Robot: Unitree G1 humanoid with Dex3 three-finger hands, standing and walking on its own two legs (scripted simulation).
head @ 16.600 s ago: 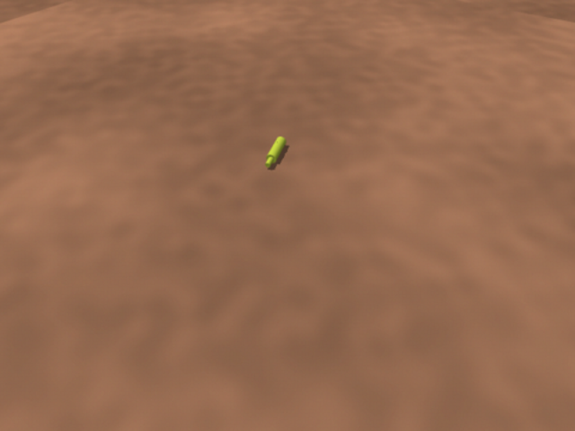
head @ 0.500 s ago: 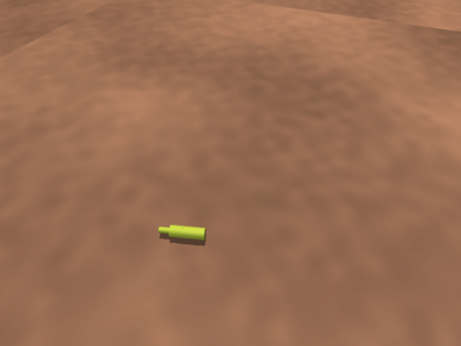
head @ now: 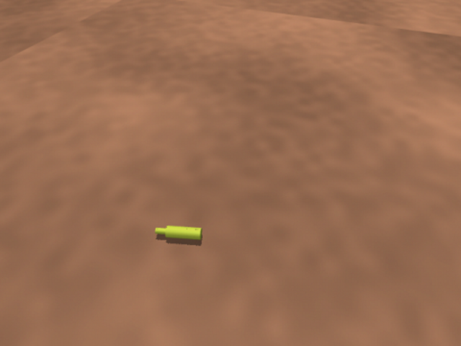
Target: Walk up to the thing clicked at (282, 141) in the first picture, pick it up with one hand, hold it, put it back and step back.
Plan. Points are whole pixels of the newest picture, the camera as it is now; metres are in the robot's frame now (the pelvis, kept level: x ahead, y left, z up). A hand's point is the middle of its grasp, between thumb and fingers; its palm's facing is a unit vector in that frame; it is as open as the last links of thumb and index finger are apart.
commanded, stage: stand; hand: left
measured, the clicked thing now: (178, 232) +0.78 +0.26 -0.75
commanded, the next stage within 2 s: walk up in 0.42 s
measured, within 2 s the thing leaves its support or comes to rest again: neither
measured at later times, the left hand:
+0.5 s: hand out of the picture +0.08 +0.25 -0.16, palm faces -0.01 -0.94 -0.33, open 7.4 cm
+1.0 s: hand (86, 320) +0.22 +0.30 -0.15, palm faces -0.09 -0.93 -0.36, open 7.4 cm
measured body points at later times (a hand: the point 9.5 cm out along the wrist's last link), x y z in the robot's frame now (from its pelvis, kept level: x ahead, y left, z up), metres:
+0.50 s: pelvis +0.02 -0.01 +0.00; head +0.02 -0.01 +0.45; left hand +0.08 +0.30 -0.13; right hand +0.08 -0.31 -0.13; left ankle +0.03 +0.11 -0.74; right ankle +0.00 -0.12 -0.74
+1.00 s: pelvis +0.16 +0.03 -0.01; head +0.18 +0.03 +0.44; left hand +0.23 +0.35 -0.13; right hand +0.19 -0.29 -0.12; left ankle +0.12 +0.15 -0.75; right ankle +0.26 -0.12 -0.72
